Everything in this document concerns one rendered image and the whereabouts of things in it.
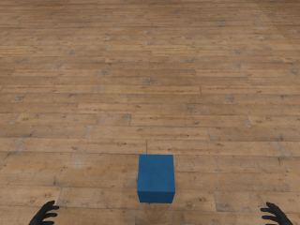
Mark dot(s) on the carton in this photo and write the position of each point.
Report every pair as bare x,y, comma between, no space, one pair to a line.
156,182

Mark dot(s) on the robot right hand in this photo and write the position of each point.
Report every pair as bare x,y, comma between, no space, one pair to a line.
280,217

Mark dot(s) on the robot left hand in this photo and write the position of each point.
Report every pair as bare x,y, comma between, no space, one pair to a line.
41,214

